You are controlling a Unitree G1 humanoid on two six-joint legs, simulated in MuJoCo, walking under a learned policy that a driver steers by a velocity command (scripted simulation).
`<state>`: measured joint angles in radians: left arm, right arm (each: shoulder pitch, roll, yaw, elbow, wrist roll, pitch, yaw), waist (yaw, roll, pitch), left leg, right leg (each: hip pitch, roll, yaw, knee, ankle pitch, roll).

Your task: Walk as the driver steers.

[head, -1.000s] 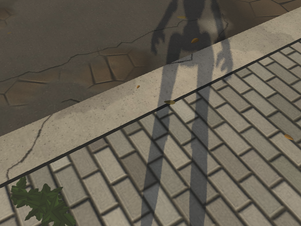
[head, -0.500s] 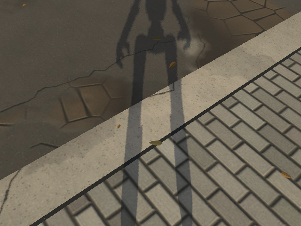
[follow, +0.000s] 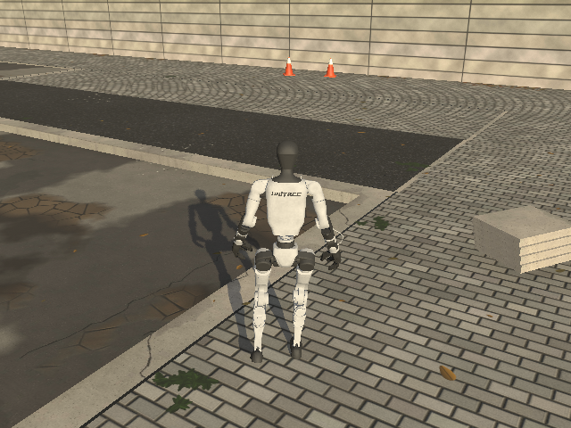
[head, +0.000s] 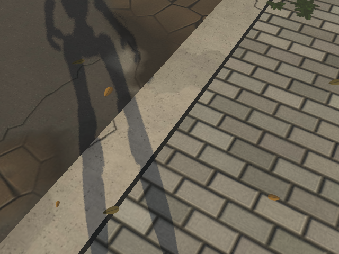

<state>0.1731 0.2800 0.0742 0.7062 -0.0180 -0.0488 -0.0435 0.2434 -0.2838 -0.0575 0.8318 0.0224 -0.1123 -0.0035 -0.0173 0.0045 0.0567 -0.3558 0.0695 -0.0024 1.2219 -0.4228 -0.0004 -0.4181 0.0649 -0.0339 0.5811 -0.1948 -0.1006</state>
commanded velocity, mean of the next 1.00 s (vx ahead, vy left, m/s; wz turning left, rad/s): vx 0.24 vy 0.00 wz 0.33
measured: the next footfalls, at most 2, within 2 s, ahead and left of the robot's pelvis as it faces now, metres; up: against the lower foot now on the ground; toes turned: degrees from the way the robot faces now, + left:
left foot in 0.44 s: +0.42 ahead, +0.14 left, +0.00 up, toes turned +8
right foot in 0.90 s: +0.49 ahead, -0.07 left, +0.00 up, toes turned +28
